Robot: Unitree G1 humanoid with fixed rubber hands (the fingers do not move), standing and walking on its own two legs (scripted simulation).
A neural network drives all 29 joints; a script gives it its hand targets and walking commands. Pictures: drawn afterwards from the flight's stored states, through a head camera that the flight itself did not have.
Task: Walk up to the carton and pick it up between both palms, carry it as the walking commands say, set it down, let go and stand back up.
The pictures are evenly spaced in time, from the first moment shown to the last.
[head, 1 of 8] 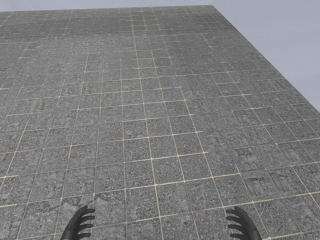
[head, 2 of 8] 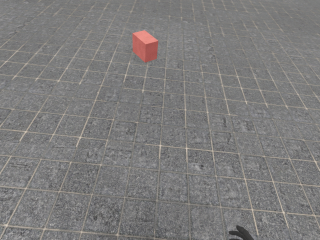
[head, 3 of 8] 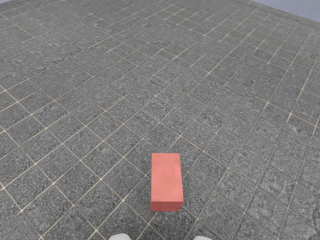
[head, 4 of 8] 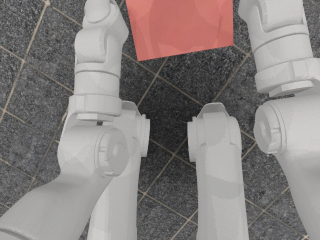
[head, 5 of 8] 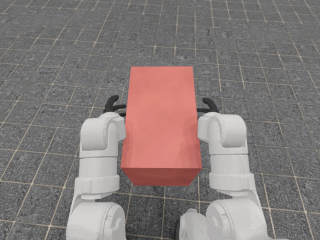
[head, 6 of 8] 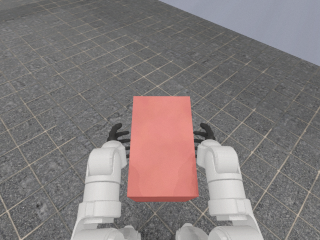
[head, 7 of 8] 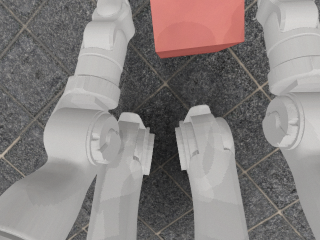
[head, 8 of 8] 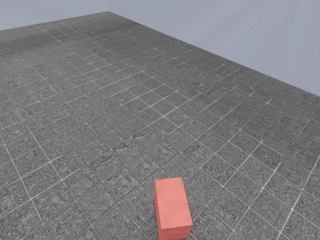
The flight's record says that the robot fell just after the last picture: no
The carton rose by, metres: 0.67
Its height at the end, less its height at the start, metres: +0.00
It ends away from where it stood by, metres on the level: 2.00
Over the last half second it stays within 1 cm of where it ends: yes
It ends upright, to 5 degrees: yes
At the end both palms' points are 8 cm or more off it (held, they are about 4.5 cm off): yes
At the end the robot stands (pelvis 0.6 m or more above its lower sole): yes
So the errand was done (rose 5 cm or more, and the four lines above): yes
